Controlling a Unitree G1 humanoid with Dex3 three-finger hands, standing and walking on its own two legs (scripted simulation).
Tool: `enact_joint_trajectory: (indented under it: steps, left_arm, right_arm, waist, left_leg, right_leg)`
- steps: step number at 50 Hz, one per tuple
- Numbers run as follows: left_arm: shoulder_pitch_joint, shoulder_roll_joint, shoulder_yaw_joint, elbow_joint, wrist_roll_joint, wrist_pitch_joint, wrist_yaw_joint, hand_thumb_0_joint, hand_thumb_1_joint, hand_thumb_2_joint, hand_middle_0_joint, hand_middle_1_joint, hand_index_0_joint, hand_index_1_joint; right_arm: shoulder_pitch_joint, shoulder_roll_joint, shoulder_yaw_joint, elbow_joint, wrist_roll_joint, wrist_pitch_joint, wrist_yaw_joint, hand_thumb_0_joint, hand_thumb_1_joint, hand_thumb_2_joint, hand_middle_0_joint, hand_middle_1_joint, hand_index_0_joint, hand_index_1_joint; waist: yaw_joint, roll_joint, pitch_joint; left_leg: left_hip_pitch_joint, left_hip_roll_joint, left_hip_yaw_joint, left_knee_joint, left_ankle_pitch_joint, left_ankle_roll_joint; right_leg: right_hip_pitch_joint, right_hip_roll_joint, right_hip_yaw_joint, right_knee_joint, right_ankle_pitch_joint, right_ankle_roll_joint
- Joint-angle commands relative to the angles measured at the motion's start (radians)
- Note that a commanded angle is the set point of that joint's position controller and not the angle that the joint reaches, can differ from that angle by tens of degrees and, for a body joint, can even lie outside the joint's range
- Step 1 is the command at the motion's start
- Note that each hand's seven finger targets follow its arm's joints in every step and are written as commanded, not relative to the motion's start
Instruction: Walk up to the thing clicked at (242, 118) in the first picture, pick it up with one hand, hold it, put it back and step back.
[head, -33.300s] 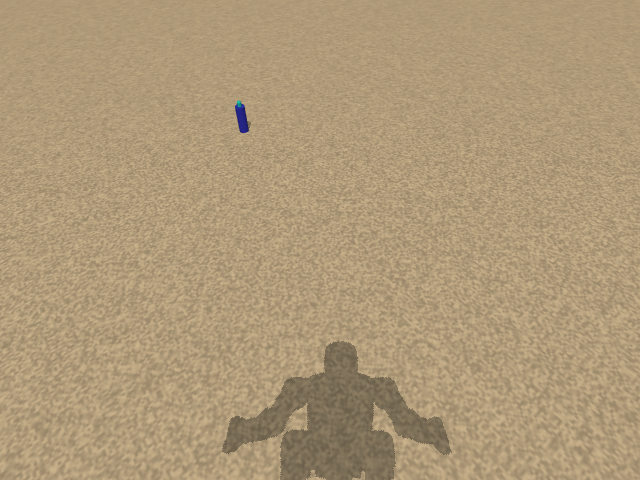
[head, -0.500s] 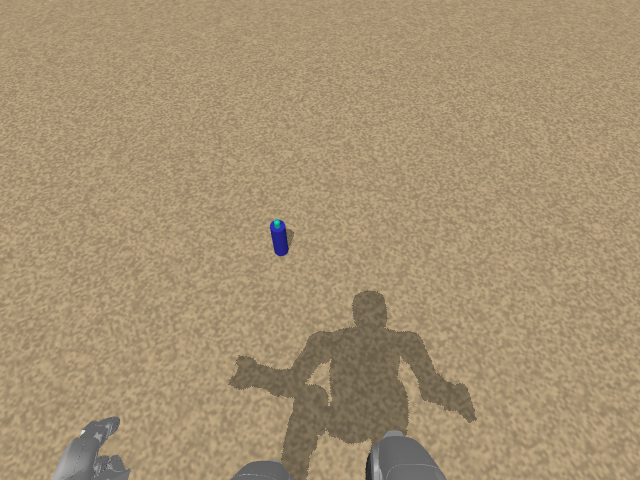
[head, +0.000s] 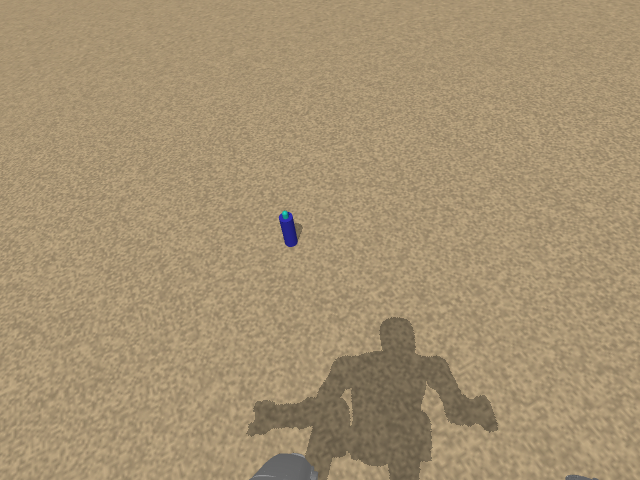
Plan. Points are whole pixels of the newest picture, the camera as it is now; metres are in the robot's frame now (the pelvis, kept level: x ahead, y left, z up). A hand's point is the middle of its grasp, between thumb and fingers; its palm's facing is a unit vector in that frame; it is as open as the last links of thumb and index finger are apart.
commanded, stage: step back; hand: left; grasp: from the side
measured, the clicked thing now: (288, 227) +1.02 +0.24 -0.67
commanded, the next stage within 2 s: stand in 0.96 s
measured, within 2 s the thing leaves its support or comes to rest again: neither
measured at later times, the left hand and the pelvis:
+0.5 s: hand out of the picture +0.01 +0.28 -0.14, palm faces +0.08 -0.93 -0.36, open 7.4 cm; pelvis -0.03 +0.01 +0.00, yaw +4 degrees
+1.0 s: hand out of the picture +0.11 +0.29 -0.13, palm faces +0.03 -0.93 -0.37, open 7.3 cm; pelvis +0.01 +0.03 +0.01, yaw +1 degrees
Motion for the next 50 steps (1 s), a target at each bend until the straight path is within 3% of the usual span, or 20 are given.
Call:
enact_joint_trajectory:
  steps: [1, 4, 5, 6, 7, 8, 10, 14, 15, 16, 17, 18, 25, 27, 28, 29, 33, 41, 47, 50]
  left_arm:
    - [-0.006, 0.294, 0.085, -0.076, -0.004, -0.034, 0.014, 0.0, 0.9, 0.9, -0.2, -0.3, -0.2, -0.3]
    - [-0.055, 0.293, 0.065, -0.075, -0.012, -0.02, 0.001, 0.0, 0.9, 0.9, -0.2, -0.3, -0.2, -0.3]
    - [-0.034, 0.251, 0.047, -0.073, -0.012, -0.017, -0.001, 0.0, 0.9, 0.9, -0.2, -0.3, -0.2, -0.3]
    - [-0.046, 0.185, 0.025, -0.078, -0.027, -0.021, -0.007, 0.0, 0.9, 0.9, -0.2, -0.3, -0.2, -0.3]
    - [-0.106, 0.234, 0.046, -0.057, -0.039, -0.021, -0.003, 0.0, 0.9, 0.9, -0.2, -0.3, -0.2, -0.3]
    - [-0.101, 0.257, 0.05, -0.051, -0.034, -0.025, -0.006, 0.0, 0.9, 0.9, -0.2, -0.3, -0.2, -0.3]
    - [-0.069, 0.212, 0.04, -0.03, -0.044, -0.036, -0.019, 0.0, 0.9, 0.9, -0.2, -0.3, -0.2, -0.3]
    - [0.01, 0.205, 0.046, 0.043, -0.029, -0.057, -0.011, 0.0, 0.9, 0.9, -0.2, -0.3, -0.2, -0.3]
    - [0.015, 0.235, 0.053, 0.045, -0.022, -0.064, -0.004, 0.0, 0.9, 0.9, -0.2, -0.3, -0.2, -0.3]
    - [0.028, 0.295, 0.063, 0.05, -0.015, -0.07, -0.001, 0.0, 0.9, 0.9, -0.2, -0.3, -0.2, -0.3]
    - [-0.004, 0.339, 0.07, 0.043, -0.014, -0.076, -0.002, 0.0, 0.9, 0.9, -0.2, -0.3, -0.2, -0.3]
    - [-0.052, 0.324, 0.069, 0.023, -0.019, -0.077, -0.001, 0.0, 0.9, 0.9, -0.2, -0.3, -0.2, -0.3]
    - [-0.117, 0.237, 0.026, 0.014, -0.026, -0.062, -0.009, 0.0, 0.9, 0.9, -0.2, -0.3, -0.2, -0.3]
    - [-0.109, 0.155, 0.002, 0.019, -0.05, -0.052, -0.013, 0.0, 0.9, 0.9, -0.2, -0.3, -0.2, -0.3]
    - [-0.087, 0.204, 0.017, 0.045, -0.049, -0.048, -0.008, 0.0, 0.9, 0.9, -0.2, -0.3, -0.2, -0.3]
    - [-0.08, 0.211, 0.017, 0.056, -0.044, -0.051, -0.008, 0.0, 0.9, 0.9, -0.2, -0.3, -0.2, -0.3]
    - [-0.057, 0.219, 0.015, 0.095, -0.047, -0.076, 0.002, 0.0, 0.9, 0.9, -0.2, -0.3, -0.2, -0.3]
    - [-0.124, 0.23, 0.008, 0.103, -0.048, -0.068, 0.012, 0.0, 0.9, 0.9, -0.2, -0.3, -0.2, -0.3]
    - [-0.16, 0.23, 0.001, 0.109, -0.044, -0.062, 0.013, 0.0, 0.9, 0.9, -0.2, -0.3, -0.2, -0.3]
    - [-0.181, 0.193, -0.018, 0.134, -0.056, -0.05, 0.009, 0.0, 0.9, 0.9, -0.2, -0.3, -0.2, -0.3]
  right_arm:
    - [-0.067, -0.144, -0.045, -0.07, -0.017, -0.049, 0.003, 0.0, -0.9, -0.9, 0.2, 0.3, 0.2, 0.3]
    - [0.04, -0.135, -0.058, 0.001, -0.014, -0.064, 0.01, 0.0, -0.9, -0.9, 0.2, 0.3, 0.2, 0.3]
    - [0.071, -0.151, -0.069, 0.018, -0.023, -0.072, 0.008, 0.0, -0.9, -0.9, 0.2, 0.3, 0.2, 0.3]
    - [0.076, -0.215, -0.08, 0.014, -0.032, -0.08, 0.006, 0.0, -0.9, -0.9, 0.2, 0.3, 0.2, 0.3]
    - [0.016, -0.276, -0.08, 0.0, -0.026, -0.082, 0.01, 0.0, -0.9, -0.9, 0.2, 0.3, 0.2, 0.3]
    - [-0.043, -0.261, -0.077, -0.017, -0.026, -0.09, 0.012, 0.0, -0.9, -0.9, 0.2, 0.3, 0.2, 0.3]
    - [-0.08, -0.187, -0.046, -0.012, -0.031, -0.101, 0.006, 0.0, -0.9, -0.9, 0.2, 0.3, 0.2, 0.3]
    - [-0.083, -0.158, -0.04, -0.001, -0.017, -0.075, 0.017, 0.0, -0.9, -0.9, 0.2, 0.3, 0.2, 0.3]
    - [-0.066, -0.121, -0.03, -0.006, -0.012, -0.073, 0.017, 0.0, -0.9, -0.9, 0.2, 0.3, 0.2, 0.3]
    - [-0.068, -0.11, -0.03, -0.005, -0.01, -0.07, 0.016, 0.0, -0.9, -0.9, 0.2, 0.3, 0.2, 0.3]
    - [-0.048, -0.13, -0.04, 0.013, -0.014, -0.069, 0.01, 0.0, -0.9, -0.9, 0.2, 0.3, 0.2, 0.3]
    - [-0.015, -0.15, -0.045, 0.026, -0.014, -0.072, 0.011, 0.0, -0.9, -0.9, 0.2, 0.3, 0.2, 0.3]
    - [0.053, -0.115, -0.054, 0.08, -0.024, -0.097, 0.013, 0.0, -0.9, -0.9, 0.2, 0.3, 0.2, 0.3]
    - [-0.005, -0.184, -0.06, 0.067, -0.032, -0.108, 0.004, 0.0, -0.9, -0.9, 0.2, 0.3, 0.2, 0.3]
    - [-0.062, -0.214, -0.06, 0.052, -0.025, -0.107, 0.007, 0.0, -0.9, -0.9, 0.2, 0.3, 0.2, 0.3]
    - [-0.089, -0.203, -0.058, 0.046, -0.026, -0.105, 0.01, 0.0, -0.9, -0.9, 0.2, 0.3, 0.2, 0.3]
    - [-0.114, -0.143, -0.032, 0.063, -0.008, -0.103, 0.007, 0.0, -0.9, -0.9, 0.2, 0.3, 0.2, 0.3]
    - [-0.102, -0.134, -0.039, 0.102, 0.001, -0.095, -0.002, 0.0, -0.9, -0.9, 0.2, 0.3, 0.2, 0.3]
    - [-0.153, -0.124, -0.038, 0.115, -0.004, -0.087, 0.001, 0.0, -0.9, -0.9, 0.2, 0.3, 0.2, 0.3]
    - [-0.165, -0.143, -0.023, 0.131, 0.011, -0.097, 0.002, 0.0, -0.9, -0.9, 0.2, 0.3, 0.2, 0.3]
  waist:
    - [0.042, -0.224, -0.094]
    - [-0.023, -0.21, -0.084]
    - [-0.041, -0.136, -0.1]
    - [-0.054, 0.07, -0.121]
    - [-0.067, 0.114, -0.069]
    - [-0.043, 0.062, -0.024]
    - [-0.017, 0.044, -0.017]
    - [0.006, 0.089, -0.056]
    - [0.01, 0.009, -0.071]
    - [0.016, -0.107, -0.054]
    - [0.007, -0.155, -0.019]
    - [-0.018, -0.11, 0.012]
    - [-0.069, -0.153, -0.108]
    - [-0.048, 0.081, -0.11]
    - [-0.026, 0.069, -0.076]
    - [-0.018, 0.039, -0.063]
    - [-0.004, 0.058, -0.139]
    - [-0.032, -0.039, -0.204]
    - [-0.031, -0.072, -0.15]
    - [-0.032, -0.045, -0.157]
  left_leg:
    - [-0.017, 0.06, 0.062, -0.32, -0.088, 0.008]
    - [0.3, 0.036, 0.145, -0.62, 0.086, 0.045]
    - [0.396, 0.06, 0.081, -0.671, 0.099, 0.062]
    - [0.42, 0.256, -0.274, -0.749, -0.148, 0.134]
    - [0.162, 0.398, -0.434, -0.844, -0.42, 0.241]
    - [0.07, 0.397, -0.395, -0.852, -0.387, 0.255]
    - [0.142, 0.289, -0.211, -0.779, -0.147, 0.191]
    - [0.016, 0.201, -0.052, -0.647, -0.112, 0.11]
    - [-0.056, 0.158, -0.022, -0.56, -0.084, 0.075]
    - [-0.105, 0.081, 0.024, -0.409, -0.094, 0.049]
    - [-0.025, 0.054, 0.042, -0.264, -0.102, 0.038]
    - [-0.017, 0.09, 0.023, -0.231, -0.07, 0.034]
    - [0.327, 0.08, 0.099, -0.604, 0.173, 0.048]
    - [0.278, 0.3, -0.239, -0.782, -0.005, 0.126]
    - [0.174, 0.363, -0.271, -0.795, -0.095, 0.193]
    - [0.143, 0.352, -0.232, -0.768, -0.025, 0.2]
    - [0.175, 0.212, -0.001, -0.609, 0.422, 0.084]
    - [0.289, 0.188, 0.067, -0.56, 0.566, 0.078]
    - [0.276, 0.182, 0.072, -0.608, 0.421, 0.073]
    - [0.326, 0.212, 0.017, -0.68, 0.591, 0.067]
  right_leg:
    - [0.161, -0.241, 0.301, -0.268, -0.216, -0.164]
    - [-0.053, -0.201, 0.217, -0.237, -0.216, -0.109]
    - [-0.123, -0.164, 0.172, -0.151, -0.196, -0.079]
    - [-0.266, -0.059, 0.083, -0.027, -0.224, 0.002]
    - [-0.177, 0.002, 0.005, 0.144, -0.264, 0.02]
    - [-0.103, -0.019, 0.054, 0.208, -0.23, 0.015]
    - [-0.096, -0.019, 0.044, 0.118, -0.137, 0.006]
    - [0.224, 0.038, -0.012, -0.219, -0.012, -0.003]
    - [0.282, -0.035, 0.136, -0.27, -0.063, -0.029]
    - [0.223, -0.177, 0.377, -0.367, -0.306, -0.085]
    - [0.069, -0.31, 0.518, -0.441, -0.471, -0.163]
    - [0.04, -0.335, 0.522, -0.432, -0.426, -0.198]
    - [-0.07, -0.158, 0.154, -0.227, 0.004, -0.072]
    - [-0.111, -0.014, 0.034, -0.031, -0.06, 0.005]
    - [-0.042, -0.003, 0.015, 0.015, -0.152, 0.012]
    - [0.011, -0.011, 0.024, -0.003, -0.141, 0.007]
    - [0.195, -0.054, 0.084, -0.195, 0.259, -0.005]
    - [0.205, -0.098, 0.099, -0.15, 0.457, -0.029]
    - [0.168, -0.103, 0.123, -0.199, 0.366, -0.022]
    - [0.21, -0.091, 0.094, -0.245, 0.416, 0.012]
